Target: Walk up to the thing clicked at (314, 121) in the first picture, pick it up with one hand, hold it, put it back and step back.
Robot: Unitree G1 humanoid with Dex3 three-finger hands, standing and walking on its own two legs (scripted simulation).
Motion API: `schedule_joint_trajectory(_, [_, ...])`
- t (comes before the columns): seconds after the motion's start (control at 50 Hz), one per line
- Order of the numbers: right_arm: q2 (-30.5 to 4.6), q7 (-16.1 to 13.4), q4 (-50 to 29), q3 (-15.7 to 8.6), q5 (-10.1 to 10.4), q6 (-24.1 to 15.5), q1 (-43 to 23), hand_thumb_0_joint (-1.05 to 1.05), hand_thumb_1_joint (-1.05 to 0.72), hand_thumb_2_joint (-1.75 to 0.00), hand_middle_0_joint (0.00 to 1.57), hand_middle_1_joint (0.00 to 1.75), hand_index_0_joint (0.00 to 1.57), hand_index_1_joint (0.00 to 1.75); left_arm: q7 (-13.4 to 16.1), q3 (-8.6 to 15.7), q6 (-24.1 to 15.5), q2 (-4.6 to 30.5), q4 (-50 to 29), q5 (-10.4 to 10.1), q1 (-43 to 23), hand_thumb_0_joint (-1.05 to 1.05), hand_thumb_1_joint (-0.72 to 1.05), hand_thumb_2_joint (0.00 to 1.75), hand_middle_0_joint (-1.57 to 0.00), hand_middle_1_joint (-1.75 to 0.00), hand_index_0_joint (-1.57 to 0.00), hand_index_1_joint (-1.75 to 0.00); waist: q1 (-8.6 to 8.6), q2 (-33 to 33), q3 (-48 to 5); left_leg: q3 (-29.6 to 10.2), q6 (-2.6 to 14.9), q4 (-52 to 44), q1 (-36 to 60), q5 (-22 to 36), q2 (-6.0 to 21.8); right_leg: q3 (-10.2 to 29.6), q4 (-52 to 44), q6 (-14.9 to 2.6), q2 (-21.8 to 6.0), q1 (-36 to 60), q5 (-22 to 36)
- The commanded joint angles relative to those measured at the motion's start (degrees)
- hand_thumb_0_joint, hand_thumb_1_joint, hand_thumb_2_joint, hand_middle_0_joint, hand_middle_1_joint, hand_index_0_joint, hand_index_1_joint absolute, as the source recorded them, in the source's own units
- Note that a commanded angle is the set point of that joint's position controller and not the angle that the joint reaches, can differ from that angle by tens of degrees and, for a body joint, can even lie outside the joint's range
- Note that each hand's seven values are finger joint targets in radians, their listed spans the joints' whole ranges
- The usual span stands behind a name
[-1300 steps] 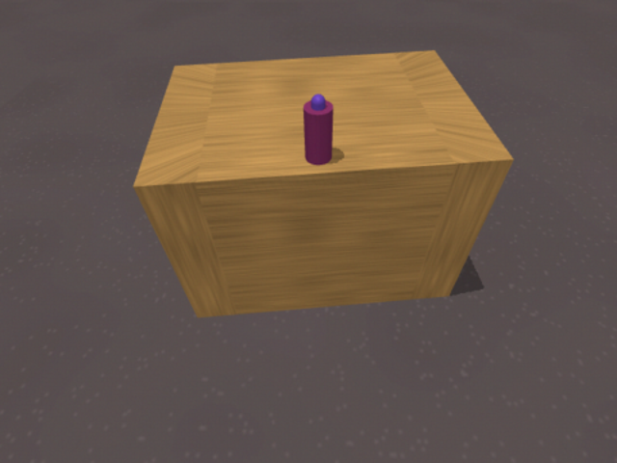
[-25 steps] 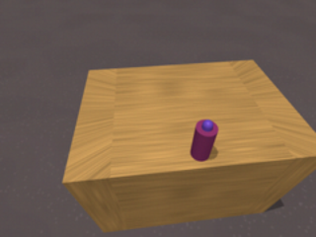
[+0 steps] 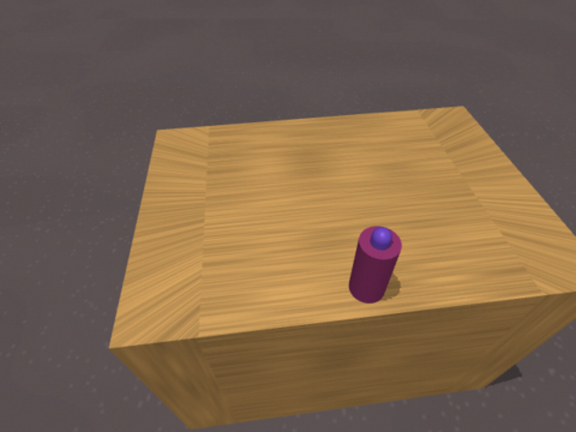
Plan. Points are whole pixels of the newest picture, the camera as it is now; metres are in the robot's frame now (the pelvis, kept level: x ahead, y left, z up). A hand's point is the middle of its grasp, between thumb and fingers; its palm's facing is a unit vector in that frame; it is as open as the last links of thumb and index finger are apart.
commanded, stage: home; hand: right
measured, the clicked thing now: (374, 261) +0.40 -0.14 -0.04
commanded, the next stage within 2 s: stand in 0.58 s
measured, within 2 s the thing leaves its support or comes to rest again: neither
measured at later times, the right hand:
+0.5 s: hand out of the picture +0.08 -0.26 -0.15, palm faces -0.01 +0.94 -0.35, open 17.4 cm
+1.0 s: hand out of the picture +0.07 -0.25 -0.16, palm faces -0.01 +0.94 -0.34, open 12.3 cm
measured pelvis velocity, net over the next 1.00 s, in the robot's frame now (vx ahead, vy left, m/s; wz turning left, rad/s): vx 0.01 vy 0.00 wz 0.00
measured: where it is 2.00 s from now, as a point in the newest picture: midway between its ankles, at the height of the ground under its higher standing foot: outside the picture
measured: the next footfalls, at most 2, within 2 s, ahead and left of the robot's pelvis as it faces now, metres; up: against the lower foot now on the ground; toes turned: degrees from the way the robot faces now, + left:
none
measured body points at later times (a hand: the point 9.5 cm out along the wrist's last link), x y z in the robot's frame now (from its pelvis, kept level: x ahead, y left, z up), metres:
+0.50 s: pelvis +0.01 +0.00 +0.00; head +0.01 +0.00 +0.45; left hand +0.07 +0.30 -0.13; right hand +0.08 -0.30 -0.13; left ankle +0.03 +0.13 -0.75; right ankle -0.03 -0.14 -0.75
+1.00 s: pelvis +0.01 +0.00 +0.00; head +0.01 +0.00 +0.45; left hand +0.07 +0.30 -0.13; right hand +0.08 -0.30 -0.13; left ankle +0.03 +0.13 -0.75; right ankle -0.03 -0.14 -0.75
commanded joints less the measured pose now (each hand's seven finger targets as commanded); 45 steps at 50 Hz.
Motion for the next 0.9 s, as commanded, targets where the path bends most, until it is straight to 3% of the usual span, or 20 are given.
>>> schedule_joint_trajectory(0.0, [-13.03,-1.06,-3.09,-2.49,0.04,-0.85,-2.05,0.0,0.56,-0.05,0.05,0.05,0.05,0.05,0.72,2.66,-0.97,11.98,-2.91,-0.29,-1.26,0.0,0.9,0.9,-0.2,-0.3,-0.2,-0.3,-0.02,0.27,-3.61,-5.35,2.26,-1.91,5.82,11.06,5.61,3.61,-3.43,-2.41,-5.59,-3.25,12.37])
schedule_joint_trajectory(0.08, [-12.6,-1.03,-3.12,-2.52,-0.05,-0.72,-2.44,0.0,0.55,-0.05,0.05,0.05,0.05,0.05,0.74,2.78,-0.76,11.96,-2.93,-0.17,-1.86,0.0,0.9,0.9,-0.2,-0.3,-0.2,-0.3,-0.1,0.11,-2.28,-5.47,1.93,-3.03,4.93,8.35,5.41,3.16,-4.17,-2.32,-5.37,-3.77,9.67])
schedule_joint_trajectory(0.14, [-12.47,-1.06,-3.08,-2.63,-0.03,-0.77,-2.77,0.0,0.57,-0.04,0.05,0.05,0.05,0.05,0.74,2.87,-0.8,12.04,-2.99,-0.17,-2.45,0.0,0.9,0.9,-0.2,-0.3,-0.2,-0.3,-0.16,-0.18,-3.42,-5.45,1.9,-2.55,6.09,11.5,5.75,3.19,-3.85,-2.45,-5.67,-3.02,11.75])
schedule_joint_trajectory(0.16, [-12.63,-1.07,-2.96,-2.69,-0.01,-0.68,-2.6,0.0,0.57,-0.04,0.05,0.05,0.05,0.05,0.77,2.9,-0.81,12.12,-2.9,-0.13,-2.4,0.0,0.9,0.9,-0.2,-0.3,-0.2,-0.3,-0.2,-0.18,-2.81,-5.42,1.79,-2.81,5.7,9.62,5.55,3.12,-4.33,-2.31,-5.53,-3.31,10.36])
schedule_joint_trajectory(0.3, [-12.47,-0.99,-2.82,-2.91,0.03,-0.58,-3.17,0.0,0.57,-0.04,0.05,0.05,0.05,0.05,0.83,2.96,-0.96,12.11,-2.99,-0.31,-2.76,0.0,0.9,0.9,-0.2,-0.3,-0.2,-0.3,-0.33,-0.61,-3.44,-5.11,1.85,-2.47,7.12,11.25,5.73,3.28,-4.6,-2.49,-5.78,-2.83,12.17])
schedule_joint_trajectory(0.56, [-12.65,-0.98,-2.71,-3.21,-0.12,-0.53,-2.94,0.0,0.55,-0.06,0.05,0.05,0.05,0.05,0.67,3.31,-0.65,12.27,-3.16,-0.06,-2.43,0.0,0.9,0.9,-0.2,-0.3,-0.2,-0.3,-0.4,0.37,-1.49,-5.25,1.7,-4.49,5.75,2.86,5.19,3.34,-5.79,-2.98,-5.5,-4.63,5.99])
schedule_joint_trajectory(0.66, [-12.7,-0.84,-2.82,-3.28,-0.1,-0.55,-3.09,0.0,0.53,-0.07,0.06,0.06,0.06,0.06,0.57,3.24,-0.79,12.13,-3.24,-0.08,-2.02,0.0,0.9,0.9,-0.2,-0.3,-0.2,-0.3,-0.23,0.22,-1.62,-5.64,1.99,-4.72,5.7,2.35,5.4,3.42,-5.88,-2.98,-5.54,-4.75,5.2])
schedule_joint_trajectory(0.7, [-12.55,-0.82,-2.79,-3.3,-0.14,-0.52,-3.02,0.0,0.37,-0.23,0.2,0.22,0.2,0.22,0.6,3.17,-0.71,11.82,-3.1,-0.11,-2.01,0.0,0.9,0.9,-0.2,-0.3,-0.2,-0.3,-0.34,0.34,-1.08,-5.94,1.85,-4.96,5.14,1.33,5.38,3.25,-5.81,-2.97,-5.48,-4.89,3.9])
schedule_joint_trajectory(0.72, [-12.4,-0.82,-2.79,-3.34,-0.15,-0.5,-2.8,0.0,0.29,-0.31,0.2,0.3,0.2,0.3,0.58,3.33,-0.68,12.17,-3.0,-0.08,-1.98,0.0,0.9,0.9,-0.2,-0.3,-0.2,-0.3,-0.33,0.05,-1.38,-5.91,2.15,-5.03,5.1,0.18,5.36,3.71,-6.03,-3.16,-5.83,-4.5,4.22])
schedule_joint_trajectory(0.8, [-12.29,-0.71,-2.81,-3.32,-0.07,-0.51,-2.72,0.0,-0.03,-0.63,0.2,0.3,0.2,0.3,0.56,3.31,-0.79,12.23,-3.17,-0.14,-1.91,0.0,0.9,0.9,-0.2,-0.3,-0.2,-0.3,-0.43,-0.2,-1.57,-5.89,1.93,-4.97,5.56,1.93,5.23,3.39,-5.7,-3.05,-5.56,-4.77,4.96])
schedule_joint_trajectory(0.88, [-12.27,-0.81,-3.01,-3.24,-0.01,-0.76,-2.73,0.0,-0.35,-0.9,0.2,0.3,0.2,0.3,0.65,3.23,-1.09,12.21,-3.69,-0.22,-1.93,0.0,0.9,0.9,-0.2,-0.3,-0.2,-0.3,-0.18,-0.13,-4.77,-5.24,2.21,-2.91,7.6,10.31,5.76,3.61,-4.81,-2.78,-6.15,-2.65,11.57])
